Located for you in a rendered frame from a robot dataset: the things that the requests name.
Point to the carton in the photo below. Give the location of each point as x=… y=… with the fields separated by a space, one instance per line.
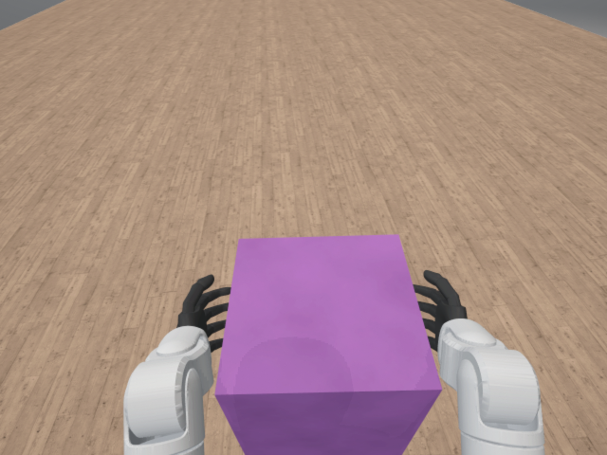
x=325 y=351

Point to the robot left forearm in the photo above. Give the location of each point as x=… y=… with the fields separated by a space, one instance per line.
x=163 y=402

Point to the robot right hand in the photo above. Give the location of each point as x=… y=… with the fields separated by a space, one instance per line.
x=448 y=304

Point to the robot right forearm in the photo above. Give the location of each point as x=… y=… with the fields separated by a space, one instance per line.
x=498 y=392

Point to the robot left hand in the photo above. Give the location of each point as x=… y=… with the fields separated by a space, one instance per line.
x=194 y=314

